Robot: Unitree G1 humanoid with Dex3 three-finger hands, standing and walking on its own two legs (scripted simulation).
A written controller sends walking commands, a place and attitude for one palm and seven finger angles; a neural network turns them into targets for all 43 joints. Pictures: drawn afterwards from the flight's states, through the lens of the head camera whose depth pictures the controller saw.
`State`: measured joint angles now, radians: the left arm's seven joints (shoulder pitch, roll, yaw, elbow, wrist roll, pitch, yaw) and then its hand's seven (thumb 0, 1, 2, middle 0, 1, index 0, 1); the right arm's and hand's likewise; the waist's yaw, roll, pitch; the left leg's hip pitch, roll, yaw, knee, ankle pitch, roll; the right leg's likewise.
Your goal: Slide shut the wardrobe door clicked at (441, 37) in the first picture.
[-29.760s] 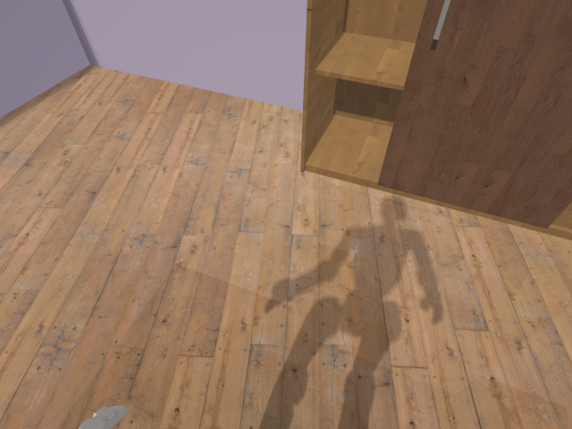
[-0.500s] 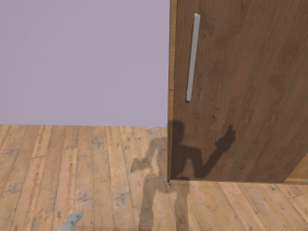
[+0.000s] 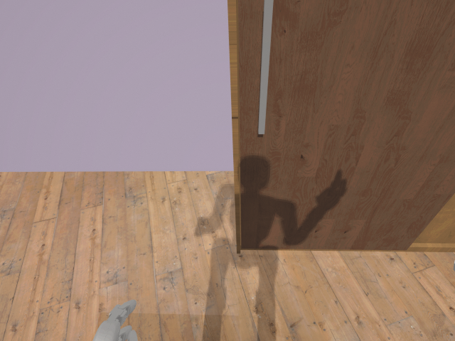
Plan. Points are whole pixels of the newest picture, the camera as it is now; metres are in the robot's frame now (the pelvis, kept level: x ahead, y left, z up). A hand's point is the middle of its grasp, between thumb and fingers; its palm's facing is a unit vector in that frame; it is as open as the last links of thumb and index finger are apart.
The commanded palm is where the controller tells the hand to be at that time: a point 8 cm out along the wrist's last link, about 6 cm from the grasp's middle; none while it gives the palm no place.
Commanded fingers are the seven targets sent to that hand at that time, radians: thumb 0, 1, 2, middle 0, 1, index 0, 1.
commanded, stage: stop stepping back and stand still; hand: right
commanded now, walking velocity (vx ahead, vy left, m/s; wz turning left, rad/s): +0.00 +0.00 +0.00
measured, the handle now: (263, 72) +0.66 -0.06 +0.18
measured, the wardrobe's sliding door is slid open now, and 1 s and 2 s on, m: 0.00 0.00 0.00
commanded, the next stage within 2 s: let the arm hang, fingers relaxed in 0.38 s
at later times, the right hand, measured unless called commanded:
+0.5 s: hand (431, 248) +0.21 -0.25 +0.15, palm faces +0.40 +0.80 -0.45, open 7.4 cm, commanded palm none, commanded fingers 0.00 -0.90 -0.90 0.20 0.30 0.20 0.30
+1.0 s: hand out of the picture -0.03 -0.19 -0.16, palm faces +0.02 +0.98 -0.22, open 7.2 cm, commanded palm none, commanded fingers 0.00 -0.90 -0.90 0.20 0.30 0.20 0.30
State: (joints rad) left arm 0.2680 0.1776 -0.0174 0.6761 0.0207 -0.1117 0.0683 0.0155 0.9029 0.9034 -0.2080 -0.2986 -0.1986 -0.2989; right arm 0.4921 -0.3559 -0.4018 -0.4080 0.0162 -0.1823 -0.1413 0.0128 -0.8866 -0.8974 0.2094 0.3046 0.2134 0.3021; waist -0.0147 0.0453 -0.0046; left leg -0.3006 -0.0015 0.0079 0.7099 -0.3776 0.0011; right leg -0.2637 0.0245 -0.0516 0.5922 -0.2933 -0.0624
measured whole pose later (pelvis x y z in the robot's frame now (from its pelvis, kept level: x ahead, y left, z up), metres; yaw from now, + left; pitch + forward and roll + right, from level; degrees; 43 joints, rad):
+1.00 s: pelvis -0.01 +0.01 +0.01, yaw -2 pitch +0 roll +2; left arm 0.31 0.20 0.00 1.03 0.03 0.04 0.01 0.01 0.91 0.90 -0.21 -0.30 -0.20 -0.30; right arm 0.30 -0.24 -0.01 1.06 -0.02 0.03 0.00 0.00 -0.95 -0.90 0.21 0.30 0.21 0.30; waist 0.00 0.00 0.06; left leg -0.23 -0.01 0.05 0.41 -0.19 0.01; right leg -0.28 0.02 -0.01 0.48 -0.20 -0.05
